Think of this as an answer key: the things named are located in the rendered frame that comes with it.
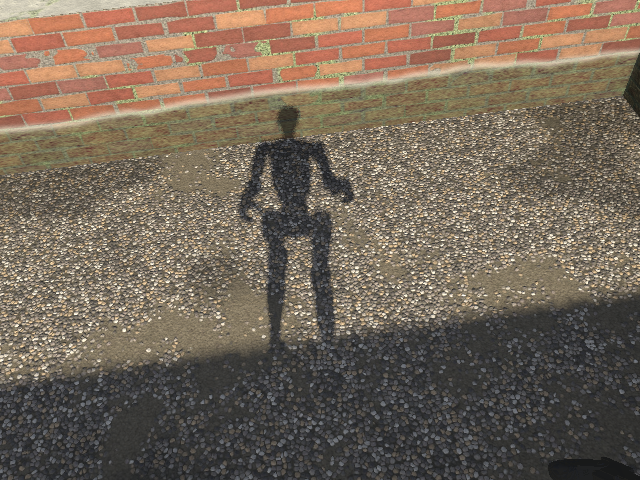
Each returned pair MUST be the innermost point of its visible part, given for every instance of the right robot hand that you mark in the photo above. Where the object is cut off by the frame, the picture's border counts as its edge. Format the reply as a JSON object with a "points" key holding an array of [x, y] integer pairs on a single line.
{"points": [[589, 469]]}

